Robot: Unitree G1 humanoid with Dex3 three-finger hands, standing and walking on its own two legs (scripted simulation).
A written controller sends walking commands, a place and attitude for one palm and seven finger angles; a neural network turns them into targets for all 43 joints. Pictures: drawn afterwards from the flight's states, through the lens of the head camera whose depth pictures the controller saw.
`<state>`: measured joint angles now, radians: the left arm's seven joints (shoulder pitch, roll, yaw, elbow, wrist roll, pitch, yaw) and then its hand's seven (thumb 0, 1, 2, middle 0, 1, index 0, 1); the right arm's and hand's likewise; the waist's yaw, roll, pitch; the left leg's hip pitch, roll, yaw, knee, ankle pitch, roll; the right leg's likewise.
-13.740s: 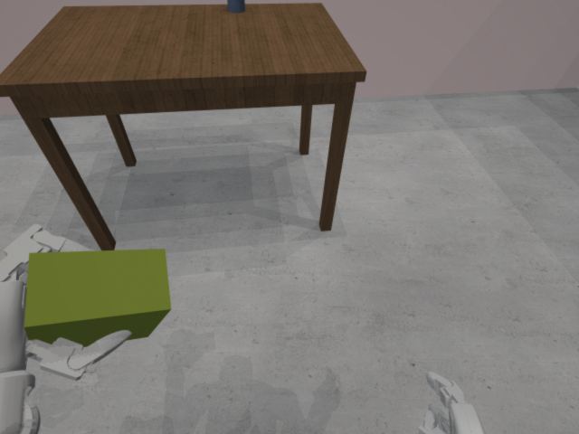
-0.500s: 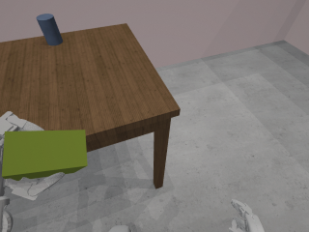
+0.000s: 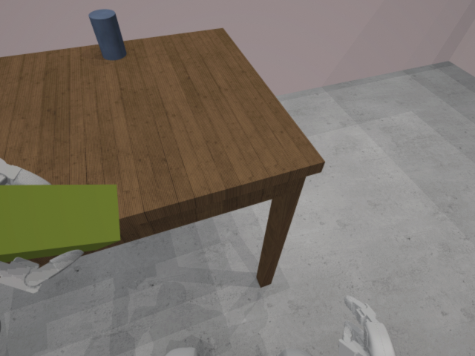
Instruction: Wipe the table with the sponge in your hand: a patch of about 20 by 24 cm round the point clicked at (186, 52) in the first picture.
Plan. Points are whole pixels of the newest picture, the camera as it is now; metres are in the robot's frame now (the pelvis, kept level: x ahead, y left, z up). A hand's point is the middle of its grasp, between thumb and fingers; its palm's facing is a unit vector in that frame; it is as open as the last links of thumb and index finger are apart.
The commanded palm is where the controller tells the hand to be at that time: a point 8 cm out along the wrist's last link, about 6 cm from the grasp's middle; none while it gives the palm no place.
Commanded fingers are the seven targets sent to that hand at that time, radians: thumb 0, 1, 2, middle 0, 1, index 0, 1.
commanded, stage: shuffle to correct the standing spot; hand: left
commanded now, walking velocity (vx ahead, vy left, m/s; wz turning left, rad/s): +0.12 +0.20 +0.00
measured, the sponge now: (71, 223) +0.23 +0.22 +0.17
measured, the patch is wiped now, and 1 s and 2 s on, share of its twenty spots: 0.00 0.00 0.00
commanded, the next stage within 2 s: come to a stop and stand still in 1.10 s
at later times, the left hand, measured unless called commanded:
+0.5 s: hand out of the picture +0.23 +0.34 +0.19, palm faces +0.42 -0.79 -0.45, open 10.6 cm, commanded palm +0.17 +0.37 +0.20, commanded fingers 0.00 0.10 1.30 -1.20 -1.60 -1.20 -1.60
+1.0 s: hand out of the picture +0.26 +0.41 +0.19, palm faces +0.38 -0.83 -0.41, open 10.6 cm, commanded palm +0.20 +0.45 +0.20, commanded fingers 0.00 0.10 1.30 -1.20 -1.60 -1.20 -1.60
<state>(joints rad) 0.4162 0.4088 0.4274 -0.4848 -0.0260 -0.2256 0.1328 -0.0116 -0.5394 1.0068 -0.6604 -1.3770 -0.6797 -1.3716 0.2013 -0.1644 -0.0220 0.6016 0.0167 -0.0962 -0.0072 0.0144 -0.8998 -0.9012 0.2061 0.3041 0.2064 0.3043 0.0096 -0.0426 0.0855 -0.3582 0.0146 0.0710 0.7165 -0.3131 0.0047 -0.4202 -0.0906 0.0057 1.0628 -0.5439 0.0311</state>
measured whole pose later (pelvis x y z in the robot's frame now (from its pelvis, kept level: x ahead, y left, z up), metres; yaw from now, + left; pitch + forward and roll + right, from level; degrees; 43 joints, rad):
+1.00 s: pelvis +0.04 +0.18 +0.02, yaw -1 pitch -1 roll +1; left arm 0.44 0.37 0.37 -0.51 -0.02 -0.18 0.13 -0.01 -0.54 1.01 -0.66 -1.38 -0.68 -1.37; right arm 0.20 -0.16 0.01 0.61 0.01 -0.14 -0.03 0.01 -0.90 -0.90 0.21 0.30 0.21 0.30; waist -0.01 -0.04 0.06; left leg -0.29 0.01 0.10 0.56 -0.24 0.03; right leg -0.41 -0.03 -0.07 0.95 -0.45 0.00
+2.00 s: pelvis +0.08 +0.21 +0.03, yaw -4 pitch -1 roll -1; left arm 0.48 0.39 0.31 -0.49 -0.05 -0.20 0.08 -0.01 -0.54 1.01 -0.66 -1.37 -0.68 -1.37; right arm 0.21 -0.23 -0.01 0.57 0.01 -0.13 -0.05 0.01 -0.90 -0.90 0.21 0.30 0.21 0.30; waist 0.00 -0.03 0.06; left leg -0.29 0.05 0.08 0.49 -0.19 0.01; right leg -0.18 0.01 -0.06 0.45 -0.26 -0.02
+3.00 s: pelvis +0.09 +0.24 +0.03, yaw -3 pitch -1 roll -2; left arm 0.45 0.37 0.34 -0.47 -0.03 -0.17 0.10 -0.01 -0.54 1.01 -0.66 -1.37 -0.68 -1.37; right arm 0.21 -0.20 0.02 0.58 0.02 -0.12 -0.05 0.01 -0.90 -0.90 0.21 0.30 0.21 0.30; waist 0.01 -0.01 0.07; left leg -0.26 0.02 0.09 0.46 -0.20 0.05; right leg -0.12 -0.01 -0.06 0.36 -0.23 0.03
